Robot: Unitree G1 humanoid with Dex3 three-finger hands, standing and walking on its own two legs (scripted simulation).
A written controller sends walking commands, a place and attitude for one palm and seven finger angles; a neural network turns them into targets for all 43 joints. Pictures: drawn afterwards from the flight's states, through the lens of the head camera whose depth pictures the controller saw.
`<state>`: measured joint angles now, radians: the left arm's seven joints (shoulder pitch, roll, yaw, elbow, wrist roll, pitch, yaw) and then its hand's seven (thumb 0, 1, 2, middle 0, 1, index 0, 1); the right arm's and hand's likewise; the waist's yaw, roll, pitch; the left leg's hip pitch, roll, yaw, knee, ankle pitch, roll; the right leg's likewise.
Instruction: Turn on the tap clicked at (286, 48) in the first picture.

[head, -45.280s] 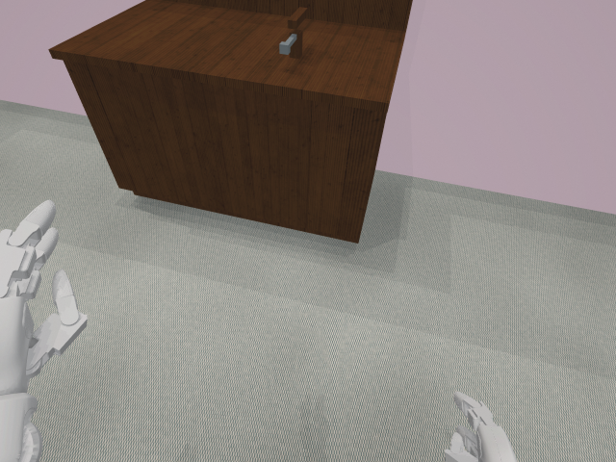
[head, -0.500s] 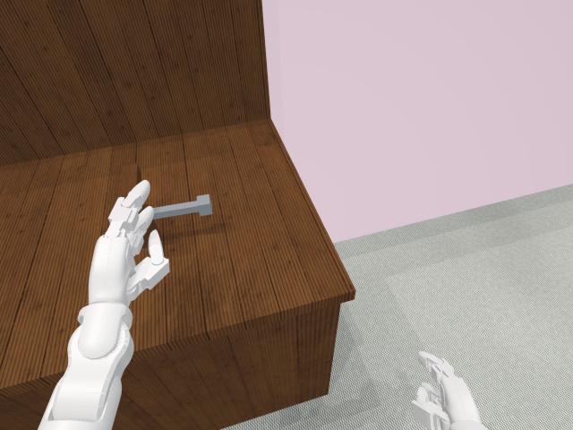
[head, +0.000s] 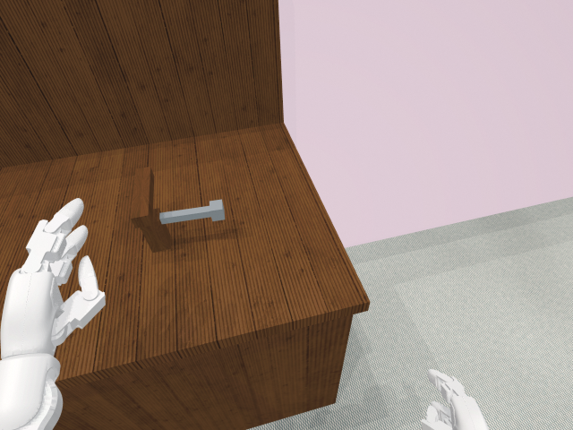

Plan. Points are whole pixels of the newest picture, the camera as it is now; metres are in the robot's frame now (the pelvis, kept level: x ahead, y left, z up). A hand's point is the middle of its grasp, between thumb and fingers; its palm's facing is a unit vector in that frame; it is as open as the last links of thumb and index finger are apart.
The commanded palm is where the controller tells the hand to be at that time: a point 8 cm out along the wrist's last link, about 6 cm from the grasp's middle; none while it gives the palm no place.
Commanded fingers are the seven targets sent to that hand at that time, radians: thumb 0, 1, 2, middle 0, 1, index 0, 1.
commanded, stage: draw the hand back beside the body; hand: left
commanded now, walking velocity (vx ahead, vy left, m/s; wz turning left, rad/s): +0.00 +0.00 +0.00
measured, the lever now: (217, 210) +0.48 +0.19 +0.02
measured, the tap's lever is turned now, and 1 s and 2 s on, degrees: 86 86 86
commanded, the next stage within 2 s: step back with the hand held close in 0.32 s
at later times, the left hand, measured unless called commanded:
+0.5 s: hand (86, 306) +0.19 +0.23 +0.16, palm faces +0.40 -0.84 -0.36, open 7.4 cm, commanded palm +0.15 +0.27 +0.17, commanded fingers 0.00 0.90 0.90 -0.20 -0.30 -0.20 -0.30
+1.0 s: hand (33, 370) +0.13 +0.26 +0.15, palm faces +0.37 -0.81 -0.46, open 7.4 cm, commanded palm +0.09 +0.30 +0.17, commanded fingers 0.00 0.90 0.90 -0.20 -0.30 -0.20 -0.30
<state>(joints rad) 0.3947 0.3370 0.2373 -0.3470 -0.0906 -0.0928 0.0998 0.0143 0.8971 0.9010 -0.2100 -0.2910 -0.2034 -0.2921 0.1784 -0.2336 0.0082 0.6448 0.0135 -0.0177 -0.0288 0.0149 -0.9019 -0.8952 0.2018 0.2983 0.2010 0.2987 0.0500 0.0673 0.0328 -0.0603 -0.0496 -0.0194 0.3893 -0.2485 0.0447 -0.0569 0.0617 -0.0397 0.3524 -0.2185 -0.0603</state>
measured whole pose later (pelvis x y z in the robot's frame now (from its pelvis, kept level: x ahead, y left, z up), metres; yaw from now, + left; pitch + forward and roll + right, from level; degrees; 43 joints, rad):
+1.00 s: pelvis -0.07 +0.02 -0.01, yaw +0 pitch +0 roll -2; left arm 0.52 0.39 0.33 -0.47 -0.04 -0.19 0.13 0.01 0.89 0.90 -0.22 -0.30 -0.21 -0.30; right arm 0.21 -0.25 -0.01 0.56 0.02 0.00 -0.06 0.01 -0.90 -0.90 0.20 0.30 0.20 0.30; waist 0.02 0.05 0.03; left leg -0.34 -0.05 -0.01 0.52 -0.19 0.07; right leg -0.32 0.05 -0.05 0.45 -0.15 -0.03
